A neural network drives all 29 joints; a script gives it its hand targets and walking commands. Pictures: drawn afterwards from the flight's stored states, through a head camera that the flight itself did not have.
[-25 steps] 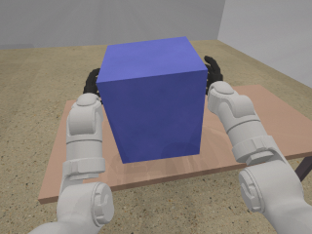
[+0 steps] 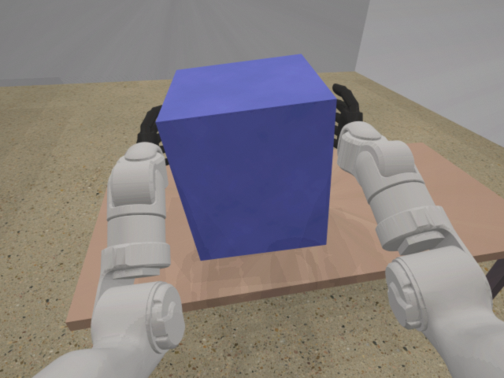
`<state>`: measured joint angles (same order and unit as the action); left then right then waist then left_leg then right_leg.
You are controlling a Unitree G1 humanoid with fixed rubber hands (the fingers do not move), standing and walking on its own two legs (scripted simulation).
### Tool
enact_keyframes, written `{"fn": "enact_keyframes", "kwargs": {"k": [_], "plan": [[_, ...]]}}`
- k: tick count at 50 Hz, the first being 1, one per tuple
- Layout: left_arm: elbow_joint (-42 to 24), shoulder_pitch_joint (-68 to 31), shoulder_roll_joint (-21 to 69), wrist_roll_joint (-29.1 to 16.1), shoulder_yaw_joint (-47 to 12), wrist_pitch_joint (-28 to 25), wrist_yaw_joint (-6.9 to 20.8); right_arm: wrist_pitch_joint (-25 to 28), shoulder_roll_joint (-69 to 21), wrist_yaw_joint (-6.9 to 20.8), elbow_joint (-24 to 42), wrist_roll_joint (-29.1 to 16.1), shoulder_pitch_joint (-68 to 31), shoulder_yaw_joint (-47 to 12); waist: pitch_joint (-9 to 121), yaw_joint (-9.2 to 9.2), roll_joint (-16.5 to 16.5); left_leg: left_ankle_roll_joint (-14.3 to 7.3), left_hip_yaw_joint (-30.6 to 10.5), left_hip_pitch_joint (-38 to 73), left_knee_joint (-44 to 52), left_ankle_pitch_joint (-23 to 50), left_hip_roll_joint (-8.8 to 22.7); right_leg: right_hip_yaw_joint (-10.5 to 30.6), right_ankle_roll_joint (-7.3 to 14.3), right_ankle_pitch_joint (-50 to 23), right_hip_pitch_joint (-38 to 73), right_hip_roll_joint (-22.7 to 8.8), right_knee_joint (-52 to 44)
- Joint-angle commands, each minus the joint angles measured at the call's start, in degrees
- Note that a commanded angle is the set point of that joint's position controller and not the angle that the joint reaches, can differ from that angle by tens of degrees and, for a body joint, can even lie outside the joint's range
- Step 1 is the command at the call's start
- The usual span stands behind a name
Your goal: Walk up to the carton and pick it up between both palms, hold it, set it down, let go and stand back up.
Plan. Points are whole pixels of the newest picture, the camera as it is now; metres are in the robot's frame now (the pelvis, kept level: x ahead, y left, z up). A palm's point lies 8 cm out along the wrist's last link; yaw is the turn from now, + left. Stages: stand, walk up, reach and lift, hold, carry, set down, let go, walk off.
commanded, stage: hold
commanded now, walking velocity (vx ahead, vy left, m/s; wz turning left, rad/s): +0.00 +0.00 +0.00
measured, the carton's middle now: (251, 157) +0.40 +0.00 +0.22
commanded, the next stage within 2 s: none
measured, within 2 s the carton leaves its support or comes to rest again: neither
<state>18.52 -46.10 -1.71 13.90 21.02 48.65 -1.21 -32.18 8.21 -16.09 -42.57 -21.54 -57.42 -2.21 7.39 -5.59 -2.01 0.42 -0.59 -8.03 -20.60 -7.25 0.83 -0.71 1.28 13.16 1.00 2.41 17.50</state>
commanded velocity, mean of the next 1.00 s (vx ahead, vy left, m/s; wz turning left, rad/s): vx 0.00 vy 0.00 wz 0.00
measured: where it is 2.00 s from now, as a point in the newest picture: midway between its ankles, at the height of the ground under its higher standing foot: outside the picture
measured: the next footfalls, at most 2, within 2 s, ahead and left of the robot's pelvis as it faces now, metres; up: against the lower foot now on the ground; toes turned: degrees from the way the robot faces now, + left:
none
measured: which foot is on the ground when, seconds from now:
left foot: down 0.00-1.00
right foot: down 0.00-1.00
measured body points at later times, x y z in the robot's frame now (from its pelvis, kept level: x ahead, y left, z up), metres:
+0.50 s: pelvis +0.00 +0.00 +0.00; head -0.08 +0.02 +0.44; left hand +0.38 +0.16 +0.24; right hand +0.38 -0.14 +0.27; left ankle +0.05 +0.12 -0.75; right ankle -0.03 -0.10 -0.75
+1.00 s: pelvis +0.00 +0.00 +0.00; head -0.09 +0.02 +0.44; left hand +0.38 +0.16 +0.25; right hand +0.38 -0.14 +0.28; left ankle +0.05 +0.12 -0.75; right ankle -0.03 -0.10 -0.75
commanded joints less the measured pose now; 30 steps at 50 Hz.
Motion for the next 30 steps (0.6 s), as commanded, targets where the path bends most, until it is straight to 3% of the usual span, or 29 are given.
{"fn": "enact_keyframes", "kwargs": {"k": [1,5,12,13,19,20,21,23,24,27,30], "plan": [[-10.21,-52.14,30.77,-9.77,-25.46,-5.24,7.72,0.66,-39.13,6.98,15.5,-7.97,-42.83,-13.17,17.03,1.02,5.01,0.86,-0.55,16.6,0.56,9.01,-1.66,-0.03,-5.91,-11.57,-11.14,0.74,-4.64],[-14.35,-52.5,31.97,-12.18,-28.94,-5.3,7.1,1.26,-39.45,6.26,21.78,-10.41,-43.94,-14.9,22.56,-0.06,6.5,1.84,-0.99,19.17,-2.32,15.95,-2.18,0.03,-5.79,-19.47,-8.7,1.44,-3.08],[-12.49,-50.33,30.12,-10.91,-26.84,-4.96,7.89,-0.45,-37.97,6.14,16.66,-8.58,-39.16,-13.51,18.16,-1.15,4.84,1.49,-0.79,17.35,-0.6,10.57,-2.0,0.02,-6.24,-15.9,-8.8,0.85,-4.08],[-11.17,-48.98,29.58,-10.21,-26.11,-4.74,8.19,-0.56,-38.11,6.09,16.33,-8.95,-39.23,-13.94,16.77,-0.25,4.35,1.06,-0.56,16.64,-0.23,9.98,-2.27,0.46,-6.49,-15.73,-9.3,0.42,-4.43],[-12.14,-49.96,31.51,-11.0,-27.29,-5.37,8.24,0.93,-38.99,5.72,21.76,-8.83,-42.87,-14.54,20.25,-0.79,4.13,0.93,-0.94,17.9,-0.92,11.81,-2.04,-0.08,-6.27,-16.94,-9.35,0.91,-3.96],[-11.42,-50.62,31.0,-11.2,-26.87,-5.49,8.1,0.78,-39.18,5.62,20.33,-8.13,-42.74,-13.82,19.46,-0.41,3.69,0.87,-0.75,17.86,-1.0,11.12,-2.21,0.0,-6.43,-16.88,-10.28,0.52,-4.0],[-13.16,-51.92,31.11,-11.97,-27.94,-5.81,8.07,0.74,-39.82,5.7,20.76,-8.84,-42.79,-14.14,21.12,-1.03,3.94,0.89,-1.06,17.87,-1.2,11.8,-2.21,-0.2,-6.49,-17.82,-9.47,0.94,-3.72],[-13.93,-52.23,31.42,-11.74,-28.1,-6.07,7.65,0.76,-39.58,5.96,20.4,-8.93,-42.16,-14.47,22.13,-0.17,4.67,1.38,-1.16,18.09,-1.35,13.06,-2.09,-0.25,-6.47,-17.77,-9.2,1.1,-3.52],[-15.84,-52.58,32.04,-12.89,-29.65,-6.12,7.35,0.82,-39.97,5.95,22.25,-9.47,-42.87,-15.13,23.37,-0.97,5.44,1.67,-1.51,19.23,-2.1,14.97,-1.93,-0.25,-6.01,-18.81,-8.95,1.46,-3.32],[-12.61,-51.17,32.04,-11.86,-27.82,-5.55,7.26,0.41,-39.01,6.0,20.37,-8.19,-42.02,-13.91,20.28,-0.65,4.85,1.44,-1.17,18.01,-0.89,10.36,-1.87,-0.29,-6.09,-14.32,-10.49,1.27,-4.09],[-8.3,-50.78,30.99,-10.11,-25.57,-5.28,7.61,0.32,-39.23,6.47,17.5,-7.23,-42.46,-13.26,17.24,0.8,3.96,0.23,-0.92,16.07,0.49,5.97,-2.11,0.31,-6.27,-10.38,-11.47,0.2,-4.86]]}}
